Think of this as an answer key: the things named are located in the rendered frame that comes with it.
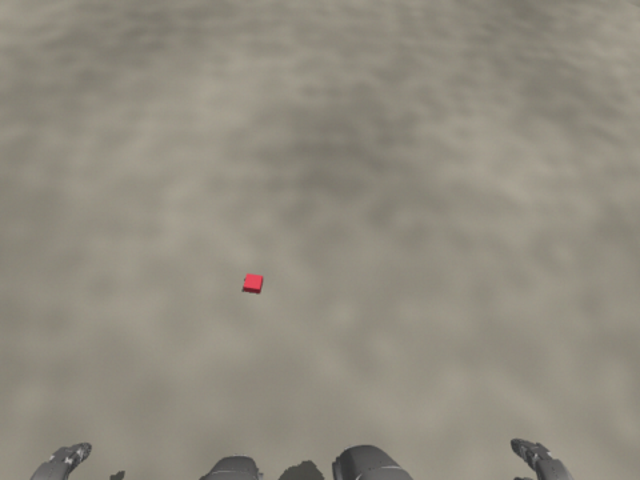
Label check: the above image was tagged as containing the left robot hand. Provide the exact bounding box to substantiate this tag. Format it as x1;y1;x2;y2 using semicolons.
30;443;92;480

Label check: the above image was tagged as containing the right robot hand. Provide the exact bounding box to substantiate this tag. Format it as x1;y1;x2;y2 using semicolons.
511;439;574;480

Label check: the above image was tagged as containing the small box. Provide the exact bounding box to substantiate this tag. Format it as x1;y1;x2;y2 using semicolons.
244;274;263;294

